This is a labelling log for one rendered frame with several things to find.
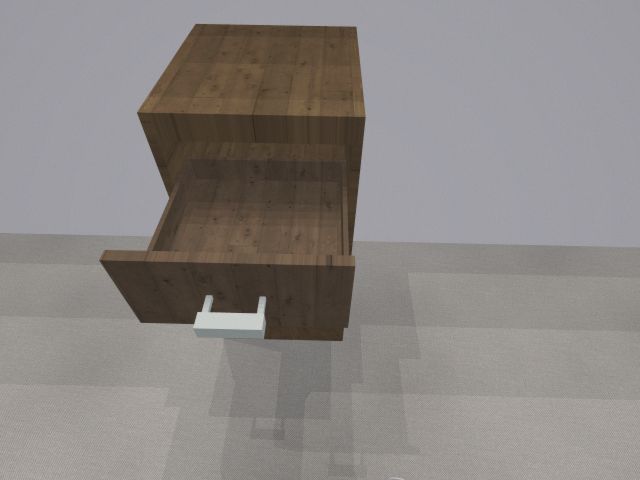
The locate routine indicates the cabinet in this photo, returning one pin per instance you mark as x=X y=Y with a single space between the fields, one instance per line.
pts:
x=261 y=91

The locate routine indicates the handle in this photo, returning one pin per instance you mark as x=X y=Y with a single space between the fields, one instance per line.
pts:
x=230 y=325

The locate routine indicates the drawer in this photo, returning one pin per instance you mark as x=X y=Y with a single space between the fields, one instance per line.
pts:
x=240 y=228

